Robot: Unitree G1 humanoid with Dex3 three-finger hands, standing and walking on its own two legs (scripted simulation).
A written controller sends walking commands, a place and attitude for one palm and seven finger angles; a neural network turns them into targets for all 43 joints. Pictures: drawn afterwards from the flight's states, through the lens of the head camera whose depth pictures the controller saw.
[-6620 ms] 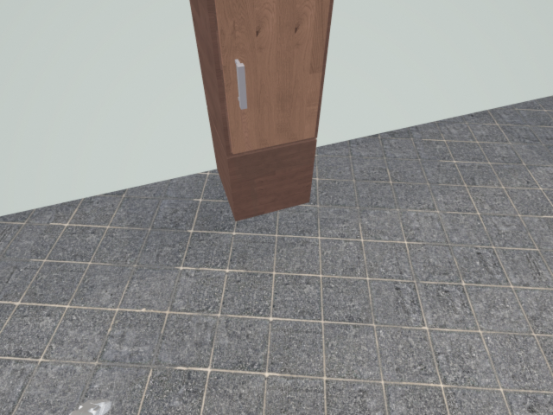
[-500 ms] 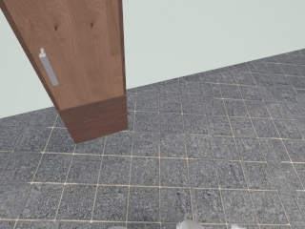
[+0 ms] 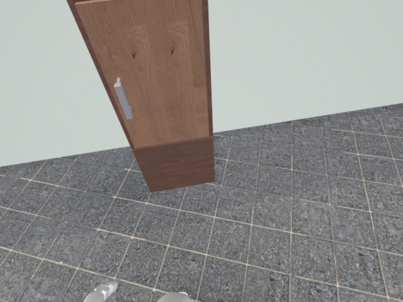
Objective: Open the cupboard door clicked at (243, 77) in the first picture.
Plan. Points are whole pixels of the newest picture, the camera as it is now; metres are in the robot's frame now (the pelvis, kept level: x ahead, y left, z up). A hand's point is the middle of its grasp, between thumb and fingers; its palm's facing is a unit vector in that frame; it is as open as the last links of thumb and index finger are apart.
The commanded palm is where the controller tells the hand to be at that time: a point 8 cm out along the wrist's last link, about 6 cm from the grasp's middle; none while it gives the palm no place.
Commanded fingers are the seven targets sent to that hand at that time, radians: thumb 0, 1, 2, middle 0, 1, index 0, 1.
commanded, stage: turn to face it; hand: left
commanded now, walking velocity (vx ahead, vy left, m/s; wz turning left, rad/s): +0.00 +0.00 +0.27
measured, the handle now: (124, 98) +0.76 +0.31 -0.05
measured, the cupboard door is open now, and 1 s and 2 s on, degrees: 0 0 0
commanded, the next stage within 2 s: take the last steps up to it in 0.10 s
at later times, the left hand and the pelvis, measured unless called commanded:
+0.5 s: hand out of the picture -0.04 +0.25 -0.17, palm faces +0.17 -0.97 -0.18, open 7.4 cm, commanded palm none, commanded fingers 0.00 0.90 0.90 -0.20 -0.30 -0.20 -0.30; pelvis +0.02 +0.05 +0.01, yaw +7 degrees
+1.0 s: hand (136, 262) +0.24 +0.19 -0.16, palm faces +0.14 -0.97 -0.20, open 7.3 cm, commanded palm none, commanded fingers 0.00 0.90 0.90 -0.20 -0.30 -0.20 -0.30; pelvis +0.17 +0.00 +0.00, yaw +7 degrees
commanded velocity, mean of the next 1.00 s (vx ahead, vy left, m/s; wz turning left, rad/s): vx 0.22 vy -0.05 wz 0.05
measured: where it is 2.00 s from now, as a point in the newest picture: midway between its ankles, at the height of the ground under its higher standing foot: outside the picture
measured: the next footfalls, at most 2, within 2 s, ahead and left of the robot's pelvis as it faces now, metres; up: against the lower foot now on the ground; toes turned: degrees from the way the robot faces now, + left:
left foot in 0.32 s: +0.00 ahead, +0.15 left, +0.00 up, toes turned +10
right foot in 0.84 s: +0.26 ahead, -0.08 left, +0.00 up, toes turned -1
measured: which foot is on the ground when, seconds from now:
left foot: up 0.00-0.30, down 0.32-0.86, up 0.88-1.00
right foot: down 0.00-0.32, up 0.34-0.82, down 0.84-1.00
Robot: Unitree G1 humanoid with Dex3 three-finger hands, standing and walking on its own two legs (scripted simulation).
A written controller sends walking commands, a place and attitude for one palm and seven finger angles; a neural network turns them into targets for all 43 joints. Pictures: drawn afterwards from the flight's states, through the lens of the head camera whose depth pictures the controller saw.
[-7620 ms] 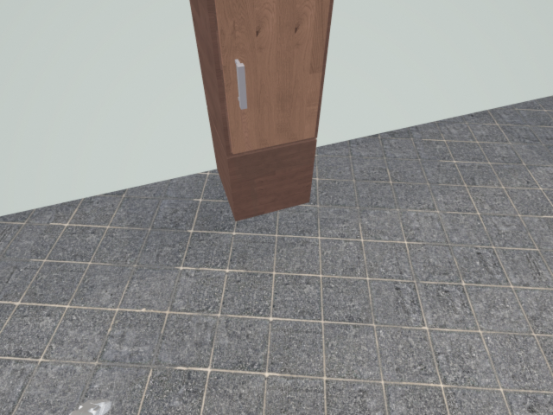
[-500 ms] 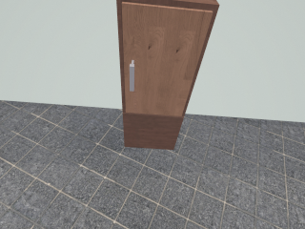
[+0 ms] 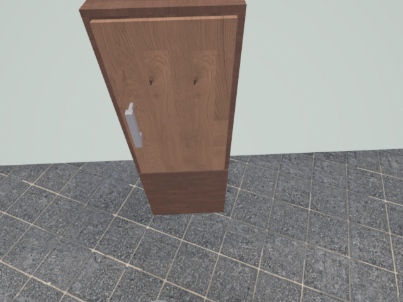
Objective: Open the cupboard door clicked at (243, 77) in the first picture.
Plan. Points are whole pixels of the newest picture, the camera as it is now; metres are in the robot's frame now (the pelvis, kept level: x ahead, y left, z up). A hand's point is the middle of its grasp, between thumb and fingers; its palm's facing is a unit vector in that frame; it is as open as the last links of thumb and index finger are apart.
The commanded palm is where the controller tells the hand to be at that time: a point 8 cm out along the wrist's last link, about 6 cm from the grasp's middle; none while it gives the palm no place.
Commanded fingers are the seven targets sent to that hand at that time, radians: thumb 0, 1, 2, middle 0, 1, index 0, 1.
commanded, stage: take the last steps up to it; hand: left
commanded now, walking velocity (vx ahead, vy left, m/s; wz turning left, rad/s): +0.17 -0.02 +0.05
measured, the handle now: (135, 125) +0.62 +0.23 -0.05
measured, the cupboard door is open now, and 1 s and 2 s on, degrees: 0 0 0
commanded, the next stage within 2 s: come to a stop and stand still in 0.08 s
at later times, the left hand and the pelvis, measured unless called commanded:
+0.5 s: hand out of the picture +0.08 +0.17 -0.18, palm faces +0.04 -0.98 -0.17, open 7.4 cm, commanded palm none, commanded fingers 0.00 0.90 0.90 -0.20 -0.30 -0.20 -0.30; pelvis +0.09 +0.01 +0.00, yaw -2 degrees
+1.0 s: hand out of the picture +0.09 +0.14 -0.15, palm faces +0.06 -0.96 -0.26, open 7.3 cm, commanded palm none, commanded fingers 0.00 0.90 0.90 -0.20 -0.30 -0.20 -0.30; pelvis +0.06 -0.04 +0.01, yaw +0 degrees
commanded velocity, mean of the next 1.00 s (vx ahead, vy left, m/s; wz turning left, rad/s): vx -0.04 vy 0.05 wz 0.01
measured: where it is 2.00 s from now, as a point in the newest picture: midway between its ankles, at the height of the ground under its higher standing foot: outside the picture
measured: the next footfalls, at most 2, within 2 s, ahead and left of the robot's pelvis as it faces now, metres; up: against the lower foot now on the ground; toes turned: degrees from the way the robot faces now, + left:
left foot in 0.26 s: +0.19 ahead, +0.12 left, +0.00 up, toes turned +7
right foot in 0.64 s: +0.11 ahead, -0.15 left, +0.00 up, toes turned -5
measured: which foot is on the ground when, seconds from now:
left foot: up 0.00-0.24, down 0.26-0.68, up 0.70-1.00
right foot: down 0.00-0.36, up 0.38-0.62, down 0.64-1.00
